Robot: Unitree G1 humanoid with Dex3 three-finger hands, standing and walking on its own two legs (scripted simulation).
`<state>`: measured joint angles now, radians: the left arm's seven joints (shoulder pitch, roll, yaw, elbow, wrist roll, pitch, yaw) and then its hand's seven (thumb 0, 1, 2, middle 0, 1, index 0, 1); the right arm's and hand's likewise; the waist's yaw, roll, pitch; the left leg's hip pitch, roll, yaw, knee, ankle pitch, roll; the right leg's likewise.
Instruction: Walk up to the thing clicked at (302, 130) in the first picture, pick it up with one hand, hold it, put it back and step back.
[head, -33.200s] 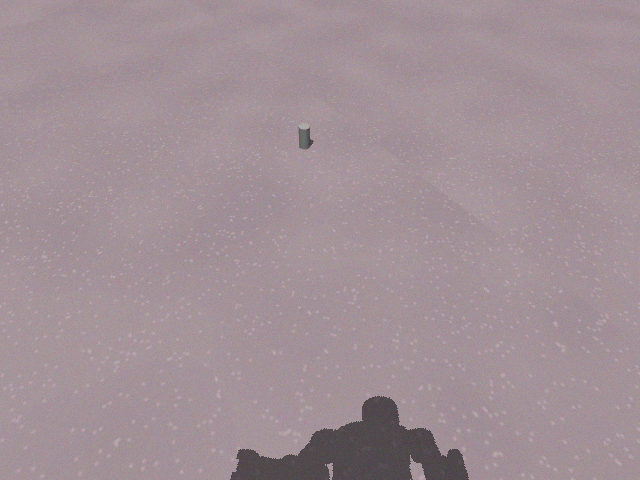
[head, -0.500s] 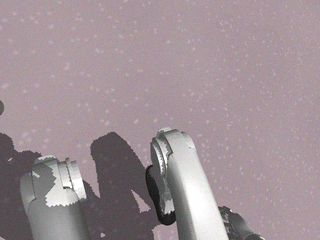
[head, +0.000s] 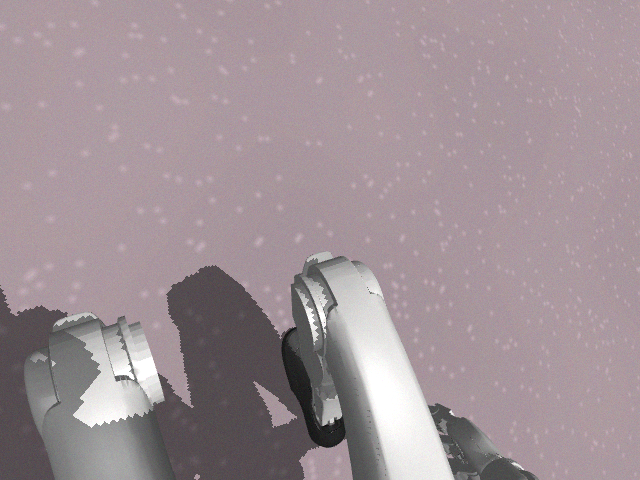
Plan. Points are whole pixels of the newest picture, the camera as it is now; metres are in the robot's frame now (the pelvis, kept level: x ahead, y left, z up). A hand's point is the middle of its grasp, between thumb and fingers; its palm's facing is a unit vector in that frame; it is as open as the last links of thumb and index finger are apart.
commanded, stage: open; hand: left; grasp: from above
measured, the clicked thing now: out of the picture +0.46 +0.34 -0.24
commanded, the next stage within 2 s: withdraw in 0.72 s
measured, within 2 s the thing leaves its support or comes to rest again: neither
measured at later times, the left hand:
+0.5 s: hand out of the picture +0.44 +0.34 -0.21, palm faces -0.43 -0.13 -0.89, open 11.7 cm
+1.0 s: hand out of the picture +0.45 +0.34 -0.20, palm faces -0.40 -0.13 -0.91, open 13.5 cm
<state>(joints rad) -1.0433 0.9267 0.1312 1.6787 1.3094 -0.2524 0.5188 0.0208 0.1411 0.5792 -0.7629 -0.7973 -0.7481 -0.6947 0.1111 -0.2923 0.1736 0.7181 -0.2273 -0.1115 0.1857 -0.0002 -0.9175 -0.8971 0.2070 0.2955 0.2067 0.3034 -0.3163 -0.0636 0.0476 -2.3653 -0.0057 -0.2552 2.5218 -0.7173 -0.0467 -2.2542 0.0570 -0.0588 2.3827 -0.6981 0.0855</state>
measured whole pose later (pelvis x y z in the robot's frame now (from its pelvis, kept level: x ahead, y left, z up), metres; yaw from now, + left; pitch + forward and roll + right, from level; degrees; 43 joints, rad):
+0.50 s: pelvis +0.00 +0.00 +0.00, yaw -1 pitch +31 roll -13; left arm -1.04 0.92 0.13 1.66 1.30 -0.21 0.53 0.00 -0.18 0.78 -0.34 -0.90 -0.37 -0.87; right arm 0.11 -0.29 0.19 0.72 -0.24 -0.14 0.21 0.00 -0.91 -0.90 0.21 0.30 0.21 0.30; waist -0.33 -0.07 0.05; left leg -2.38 -0.01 -0.26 2.53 -0.71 -0.03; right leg -2.26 0.06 -0.06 2.38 -0.69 0.07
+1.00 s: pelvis +0.00 +0.00 +0.00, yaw +0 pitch +31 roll -13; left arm -1.01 0.92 0.16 1.59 1.33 -0.24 0.51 0.00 -0.44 0.96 -0.14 -1.02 -0.16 -1.01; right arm 0.12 -0.30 0.18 0.70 -0.23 -0.12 0.21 0.00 -0.92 -0.90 0.21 0.30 0.21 0.30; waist -0.31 -0.07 0.04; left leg -2.37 -0.01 -0.26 2.52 -0.71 -0.04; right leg -2.25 0.05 -0.07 2.38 -0.69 0.07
